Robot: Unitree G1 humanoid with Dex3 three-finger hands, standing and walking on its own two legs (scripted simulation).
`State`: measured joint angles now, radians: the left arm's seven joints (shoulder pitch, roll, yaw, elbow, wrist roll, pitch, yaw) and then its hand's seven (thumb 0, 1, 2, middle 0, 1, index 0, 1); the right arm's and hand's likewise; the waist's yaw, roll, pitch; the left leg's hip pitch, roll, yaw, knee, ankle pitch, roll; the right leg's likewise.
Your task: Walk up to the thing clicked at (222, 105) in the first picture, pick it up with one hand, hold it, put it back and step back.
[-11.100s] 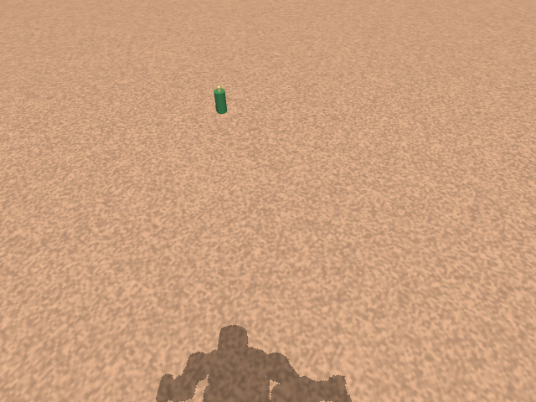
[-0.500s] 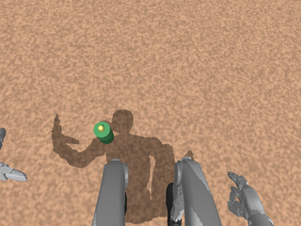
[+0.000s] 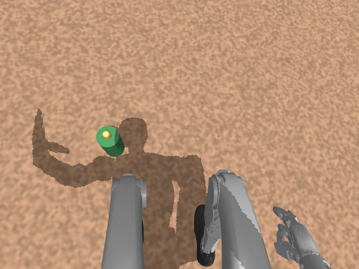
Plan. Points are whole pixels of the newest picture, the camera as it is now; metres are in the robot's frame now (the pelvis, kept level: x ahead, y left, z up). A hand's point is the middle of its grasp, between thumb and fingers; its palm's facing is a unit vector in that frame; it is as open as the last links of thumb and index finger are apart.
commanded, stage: go down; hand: left
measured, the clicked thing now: (110, 141) +0.46 +0.22 -0.35
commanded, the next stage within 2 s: approach in 1.02 s
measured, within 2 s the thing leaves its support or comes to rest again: neither
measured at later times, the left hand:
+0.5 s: hand out of the picture +0.36 +0.41 -0.04, palm faces +0.22 -0.97 -0.11, open 17.4 cm
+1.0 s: hand out of the picture +0.38 +0.42 -0.06, palm faces +0.22 -0.97 -0.10, open 17.4 cm
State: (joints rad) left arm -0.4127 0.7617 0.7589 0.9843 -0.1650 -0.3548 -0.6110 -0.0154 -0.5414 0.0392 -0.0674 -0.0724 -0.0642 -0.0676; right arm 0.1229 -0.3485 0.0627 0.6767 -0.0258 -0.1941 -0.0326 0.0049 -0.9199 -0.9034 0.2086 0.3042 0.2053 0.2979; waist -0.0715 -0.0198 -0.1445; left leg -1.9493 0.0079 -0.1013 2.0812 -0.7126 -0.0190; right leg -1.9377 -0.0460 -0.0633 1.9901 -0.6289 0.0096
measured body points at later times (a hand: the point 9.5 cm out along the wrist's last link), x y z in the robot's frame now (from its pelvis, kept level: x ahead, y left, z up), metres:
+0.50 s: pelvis -0.01 +0.00 -0.05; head +0.18 +0.06 +0.35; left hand +0.35 +0.46 -0.03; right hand +0.14 -0.28 -0.15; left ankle +0.07 +0.12 -0.41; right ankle +0.10 -0.13 -0.41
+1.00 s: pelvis -0.01 +0.01 -0.06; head +0.19 +0.07 +0.33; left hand +0.36 +0.47 -0.05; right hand +0.13 -0.28 -0.16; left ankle +0.07 +0.12 -0.41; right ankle +0.10 -0.13 -0.41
